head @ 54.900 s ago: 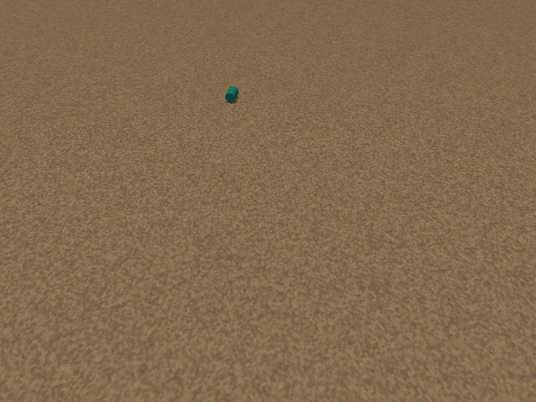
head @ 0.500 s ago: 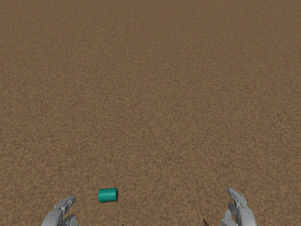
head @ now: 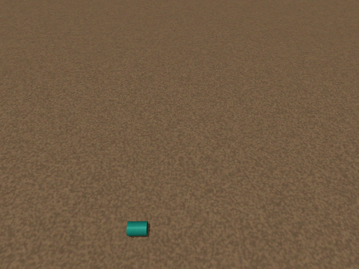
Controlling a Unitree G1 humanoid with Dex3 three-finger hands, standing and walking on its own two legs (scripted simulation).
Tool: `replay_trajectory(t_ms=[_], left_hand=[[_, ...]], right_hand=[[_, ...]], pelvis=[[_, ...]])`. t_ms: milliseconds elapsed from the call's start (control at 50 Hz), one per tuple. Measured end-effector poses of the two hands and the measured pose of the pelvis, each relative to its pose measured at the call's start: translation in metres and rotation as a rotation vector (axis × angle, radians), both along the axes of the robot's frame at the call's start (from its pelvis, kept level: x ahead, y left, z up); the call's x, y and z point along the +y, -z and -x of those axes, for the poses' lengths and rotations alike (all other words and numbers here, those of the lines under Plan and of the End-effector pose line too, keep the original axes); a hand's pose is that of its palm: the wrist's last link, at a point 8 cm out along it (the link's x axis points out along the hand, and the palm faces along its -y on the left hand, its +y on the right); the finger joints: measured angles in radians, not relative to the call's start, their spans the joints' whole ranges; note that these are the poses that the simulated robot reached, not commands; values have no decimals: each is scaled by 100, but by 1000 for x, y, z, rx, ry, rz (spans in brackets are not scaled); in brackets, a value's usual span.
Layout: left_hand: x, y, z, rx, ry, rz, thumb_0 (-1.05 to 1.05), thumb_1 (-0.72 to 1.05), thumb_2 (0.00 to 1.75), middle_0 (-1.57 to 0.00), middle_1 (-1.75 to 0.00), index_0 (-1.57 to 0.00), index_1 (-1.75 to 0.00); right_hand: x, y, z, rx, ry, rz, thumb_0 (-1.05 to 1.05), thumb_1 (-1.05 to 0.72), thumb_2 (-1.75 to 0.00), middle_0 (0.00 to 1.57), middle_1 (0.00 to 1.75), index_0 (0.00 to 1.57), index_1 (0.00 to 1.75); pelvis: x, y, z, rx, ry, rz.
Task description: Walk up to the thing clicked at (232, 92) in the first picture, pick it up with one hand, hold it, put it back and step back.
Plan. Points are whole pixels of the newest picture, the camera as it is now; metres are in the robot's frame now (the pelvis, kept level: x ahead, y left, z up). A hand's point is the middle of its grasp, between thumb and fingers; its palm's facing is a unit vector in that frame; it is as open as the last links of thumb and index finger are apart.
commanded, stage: stand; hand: left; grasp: from above
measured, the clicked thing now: (137, 228) +0.47 +0.23 -0.72
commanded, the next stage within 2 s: none
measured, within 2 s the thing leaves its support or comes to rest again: neither
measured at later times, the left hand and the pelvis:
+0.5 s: hand out of the picture +0.03 +0.23 -0.14, palm faces +0.04 -0.94 -0.34, open 7.4 cm; pelvis -0.01 -0.01 +0.02, yaw +1 degrees
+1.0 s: hand out of the picture +0.05 +0.22 -0.14, palm faces +0.03 -0.94 -0.33, open 7.4 cm; pelvis +0.00 -0.02 +0.02, yaw +0 degrees
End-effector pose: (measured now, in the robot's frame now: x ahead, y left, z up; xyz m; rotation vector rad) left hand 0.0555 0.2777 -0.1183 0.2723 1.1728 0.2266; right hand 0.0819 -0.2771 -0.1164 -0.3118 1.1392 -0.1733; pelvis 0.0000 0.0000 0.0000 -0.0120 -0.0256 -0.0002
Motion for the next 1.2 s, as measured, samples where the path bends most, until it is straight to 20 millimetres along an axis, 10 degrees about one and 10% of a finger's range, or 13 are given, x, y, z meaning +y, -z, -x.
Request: replay_trajectory(t_ms=[460, 1200], left_hand=[[-2, -16, 32, 96, -40, -12, 0, 91, 90, -21, -30, -20, -30], [-11, -20, 1, 94, -18, -4, 0, 91, 90, -21, -30, -20, -30]], right_hand=[[-9, -5, 28, 91, 38, -33, 0, -90, -90, 21, 30, 20, 30], [-27, -9, 21, 121, 36, -21, 0, -90, -90, 21, 30, 20, 30]], pelvis=[[-10, -20, 10, -49, -13, -7], [-22, -24, -2, -28, -4, -7]])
